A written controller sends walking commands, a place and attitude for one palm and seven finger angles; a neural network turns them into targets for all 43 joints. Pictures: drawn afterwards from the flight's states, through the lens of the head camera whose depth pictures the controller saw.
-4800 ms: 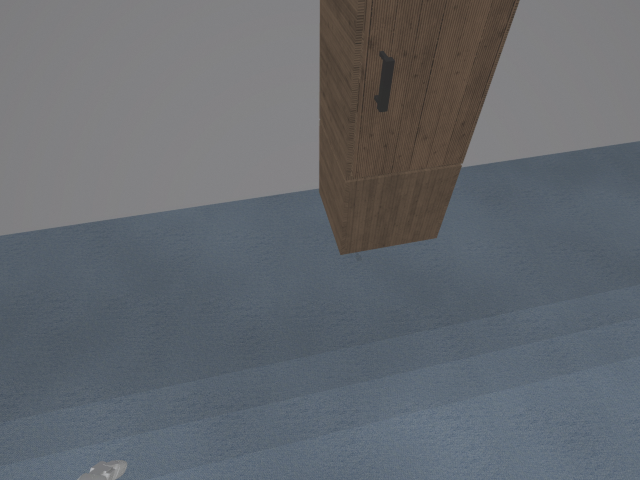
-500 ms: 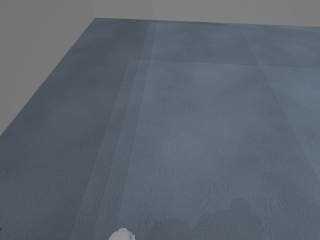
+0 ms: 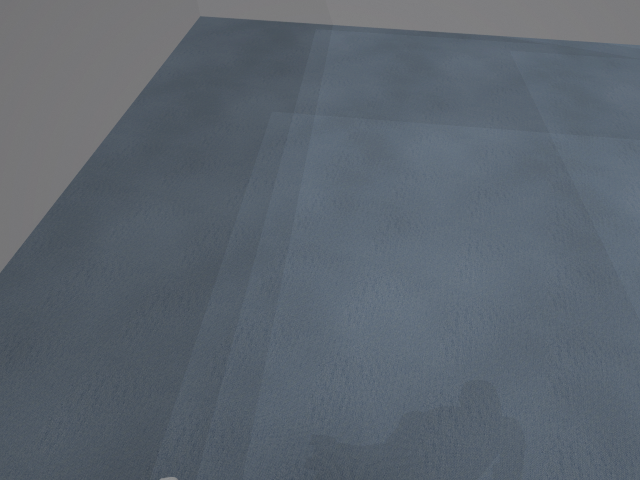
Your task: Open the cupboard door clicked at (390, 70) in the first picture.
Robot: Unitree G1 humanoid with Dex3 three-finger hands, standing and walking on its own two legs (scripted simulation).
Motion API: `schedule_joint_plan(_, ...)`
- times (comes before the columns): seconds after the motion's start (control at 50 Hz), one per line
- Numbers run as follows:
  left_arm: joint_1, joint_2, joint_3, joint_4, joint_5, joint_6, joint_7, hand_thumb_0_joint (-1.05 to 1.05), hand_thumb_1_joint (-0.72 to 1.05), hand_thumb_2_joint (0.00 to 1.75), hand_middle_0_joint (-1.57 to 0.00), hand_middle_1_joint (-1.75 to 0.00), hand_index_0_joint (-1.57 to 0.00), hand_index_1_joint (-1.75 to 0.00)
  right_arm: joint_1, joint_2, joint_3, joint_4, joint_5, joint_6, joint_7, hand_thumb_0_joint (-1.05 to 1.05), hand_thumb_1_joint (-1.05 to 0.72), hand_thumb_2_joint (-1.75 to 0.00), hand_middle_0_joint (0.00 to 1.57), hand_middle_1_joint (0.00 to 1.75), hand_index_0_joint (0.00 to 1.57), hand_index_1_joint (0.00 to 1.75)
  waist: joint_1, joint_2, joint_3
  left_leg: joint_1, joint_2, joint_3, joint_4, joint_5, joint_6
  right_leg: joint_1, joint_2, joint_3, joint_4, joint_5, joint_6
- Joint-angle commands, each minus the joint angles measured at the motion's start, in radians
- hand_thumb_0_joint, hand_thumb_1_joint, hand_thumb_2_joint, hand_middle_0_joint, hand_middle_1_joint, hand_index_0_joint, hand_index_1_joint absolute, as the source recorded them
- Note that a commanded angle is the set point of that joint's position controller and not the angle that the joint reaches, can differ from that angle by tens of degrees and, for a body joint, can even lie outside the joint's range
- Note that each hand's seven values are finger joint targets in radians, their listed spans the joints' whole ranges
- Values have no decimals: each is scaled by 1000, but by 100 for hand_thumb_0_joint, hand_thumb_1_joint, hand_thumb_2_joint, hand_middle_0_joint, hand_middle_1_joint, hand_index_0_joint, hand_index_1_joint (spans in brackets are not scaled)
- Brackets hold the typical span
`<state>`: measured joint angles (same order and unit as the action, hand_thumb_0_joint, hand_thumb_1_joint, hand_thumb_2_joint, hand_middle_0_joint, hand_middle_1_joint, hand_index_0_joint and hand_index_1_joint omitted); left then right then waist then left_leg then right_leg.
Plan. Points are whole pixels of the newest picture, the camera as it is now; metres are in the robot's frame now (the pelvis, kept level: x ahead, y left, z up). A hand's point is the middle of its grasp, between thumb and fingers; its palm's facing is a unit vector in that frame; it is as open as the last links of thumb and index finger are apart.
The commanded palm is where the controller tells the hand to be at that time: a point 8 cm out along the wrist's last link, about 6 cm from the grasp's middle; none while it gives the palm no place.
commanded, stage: turn to face it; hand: left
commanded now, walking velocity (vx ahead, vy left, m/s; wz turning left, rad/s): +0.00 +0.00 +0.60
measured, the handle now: out of the picture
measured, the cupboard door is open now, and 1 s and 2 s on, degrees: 0 0 0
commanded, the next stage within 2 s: none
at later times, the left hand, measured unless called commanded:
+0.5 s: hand out of the picture -0.02 +0.21 -0.19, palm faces +0.37 -0.90 -0.25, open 7.4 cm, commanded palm none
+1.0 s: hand out of the picture +0.00 +0.22 -0.15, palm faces +0.56 -0.77 -0.29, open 7.4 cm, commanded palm none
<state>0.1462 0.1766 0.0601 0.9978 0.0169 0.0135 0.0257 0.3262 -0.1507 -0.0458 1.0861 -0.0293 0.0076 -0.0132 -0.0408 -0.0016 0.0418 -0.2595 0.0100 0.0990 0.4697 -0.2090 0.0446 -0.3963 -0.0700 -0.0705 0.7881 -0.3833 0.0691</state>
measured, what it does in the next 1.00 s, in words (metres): steps on the spot, turning left: right foot, then left foot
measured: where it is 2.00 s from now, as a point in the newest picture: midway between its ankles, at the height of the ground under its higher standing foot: outside the picture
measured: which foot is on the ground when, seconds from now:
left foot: down 0.00-0.08, up 0.10-0.48, down 0.50-0.96, up 0.98-1.00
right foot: up 0.00-0.06, down 0.08-0.50, up 0.52-0.94, down 0.96-1.00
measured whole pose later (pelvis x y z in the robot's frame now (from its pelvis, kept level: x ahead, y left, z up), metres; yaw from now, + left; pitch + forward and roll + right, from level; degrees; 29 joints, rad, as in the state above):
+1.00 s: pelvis +0.01 -0.02 -0.01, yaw +36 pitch +1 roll +0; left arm 0.14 0.20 0.04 0.83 0.02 0.02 0.02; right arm 0.20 -0.24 -0.08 0.92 -0.02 0.07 0.02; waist -0.03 0.06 0.07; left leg -0.44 -0.08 -0.09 0.74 -0.37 0.00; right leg -0.27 -0.04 -0.06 0.58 -0.33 0.02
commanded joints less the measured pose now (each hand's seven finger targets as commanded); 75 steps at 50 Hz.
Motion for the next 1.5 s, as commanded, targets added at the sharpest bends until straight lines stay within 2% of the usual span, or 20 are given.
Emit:
schedule_joint_plan(0.0,98,45,18,-55,-10,-13,3,0,90,90,-20,-30,-20,-30,-48,-186,-53,-101,5,-4,0,0,-90,-90,20,30,20,30,60,122,-57,-61,221,-289,-85,273,85,178,32,-16,-230,117,-8)
schedule_joint_plan(0.02,135,68,23,-52,-10,-19,7,0,90,90,-20,-30,-20,-30,-60,-176,-56,-114,10,-1,4,0,-90,-90,20,30,20,30,81,82,-71,-122,184,-273,-35,187,49,281,7,1,-351,200,-12)
schedule_joint_plan(0.06,175,220,49,-71,11,-30,19,0,90,90,-20,-30,-20,-30,-47,-70,-42,-165,16,1,15,0,-90,-90,20,30,20,30,93,-328,-98,-373,-36,-43,338,-341,-81,428,-396,338,-523,331,-156)
schedule_joint_plan(0.08,159,222,53,-87,2,-28,21,0,90,90,-20,-30,-20,-30,-64,-128,-59,-172,9,21,12,0,-90,-90,20,30,20,30,98,-290,-100,-336,8,-98,530,-387,-80,311,-452,333,-535,312,-217)
schedule_joint_plan(0.18,18,123,20,-130,6,-34,19,0,90,90,-20,-30,-20,-30,-41,-95,-58,-143,5,43,33,0,-90,-90,20,30,20,30,16,-160,-11,-338,60,-75,727,-172,-114,217,-276,26,-478,423,-161)
schedule_joint_plan(0.38,96,224,46,-123,19,-13,6,0,90,90,-20,-30,-20,-30,-222,-126,-38,-249,14,37,44,0,-90,-90,20,30,20,30,77,-221,-41,-180,56,25,316,-212,-103,276,-328,-71,-370,519,-172)
schedule_joint_plan(0.44,91,241,54,-131,8,-3,-3,0,90,90,-20,-30,-20,-30,-154,-180,-47,-248,9,22,43,0,-90,-90,20,30,20,30,31,-142,-95,29,41,53,51,-24,-83,208,-301,-139,-203,463,-103)
schedule_joint_plan(0.46,95,216,52,-147,1,2,-9,0,90,90,-20,-30,-20,-30,-82,-259,-67,-238,6,11,41,0,-90,-90,20,30,20,30,-12,48,-151,201,138,-100,-52,153,-33,65,-241,-167,-11,304,-46)
schedule_joint_plan(0.48,62,149,32,-200,-4,3,-18,0,90,90,-20,-30,-20,-30,-24,-378,-93,-241,5,7,36,0,-90,-90,20,30,20,30,-45,360,-151,319,404,-432,-97,540,94,-209,-102,-160,234,-256,35)
schedule_joint_plan(0.54,-15,163,34,-199,0,18,-9,0,90,90,-20,-30,-20,-30,-82,-343,-80,-236,8,7,8,0,-90,-90,20,30,20,30,-33,232,-114,169,351,-398,-111,354,144,-246,-80,43,420,-154,23)
schedule_joint_plan(0.62,64,166,39,-156,3,20,-21,0,90,90,-20,-30,-20,-30,-193,-287,-60,-275,9,-3,9,0,-90,-90,20,30,20,30,27,128,-104,89,230,-283,-133,267,100,-143,-55,47,343,-7,30)
schedule_joint_plan(0.88,89,151,27,-198,-13,1,0,0,90,90,-20,-30,-20,-30,-177,-281,-83,-266,7,22,19,0,-90,-90,20,30,20,30,48,137,-120,-32,151,-460,-41,271,89,175,51,40,-227,60,2)
schedule_joint_plan(0.9,132,170,33,-192,-12,-7,5,0,90,90,-20,-30,-20,-30,-184,-258,-83,-275,13,23,22,0,-90,-90,20,30,20,30,73,87,-133,-118,113,-443,16,183,49,300,17,58,-383,142,-8)
schedule_joint_plan(0.94,124,306,54,-214,12,-13,13,0,90,90,-20,-30,-20,-30,-176,-165,-70,-312,16,22,30,0,-90,-90,20,30,20,30,86,-317,-97,-396,-101,-146,427,-342,-87,361,-416,434,-559,131,-189)
schedule_joint_plan(1.04,-22,190,21,-238,7,-25,13,0,90,90,-20,-30,-20,-30,-130,-174,-69,-238,6,50,48,0,-90,-90,20,30,20,30,6,-170,-11,-349,9,-121,753,-172,-114,221,-248,87,-447,414,-168)
schedule_joint_plan(1.18,88,251,38,-178,16,-12,7,0,90,90,-20,-30,-20,-30,-241,-152,-49,-264,15,46,51,0,-90,-90,20,30,20,30,76,-215,-12,-225,24,-10,406,-235,-120,279,-294,-8,-392,524,-176)
schedule_joint_plan(1.26,87,274,51,-171,9,-1,1,0,90,90,-20,-30,-20,-30,-165,-177,-47,-253,15,26,45,0,-90,-90,20,30,20,30,46,-211,-84,-53,4,40,104,-91,-95,295,-281,-86,-228,576,-117)
schedule_joint_plan(1.28,84,259,49,-173,-1,5,-3,0,90,90,-20,-30,-20,-30,-106,-219,-57,-243,13,17,46,0,-90,-90,20,30,20,30,12,-96,-122,96,25,-6,-32,62,-76,212,-261,-109,-86,510,-72)
schedule_joint_plan(1.32,39,153,20,-251,-5,9,-10,0,90,90,-20,-30,-20,-30,41,-406,-98,-217,16,8,33,0,-90,-90,20,30,20,30,-56,330,-200,335,423,-489,-65,769,159,-192,-67,-66,310,-327,35)
schedule_joint_plan(1.48,19,167,33,-176,-2,19,-16,0,90,90,-20,-30,-20,-30,-122,-279,-56,-245,10,-6,4,0,-90,-90,20,30,20,30,16,131,-114,162,211,-317,-107,451,104,-147,-48,59,328,-7,39)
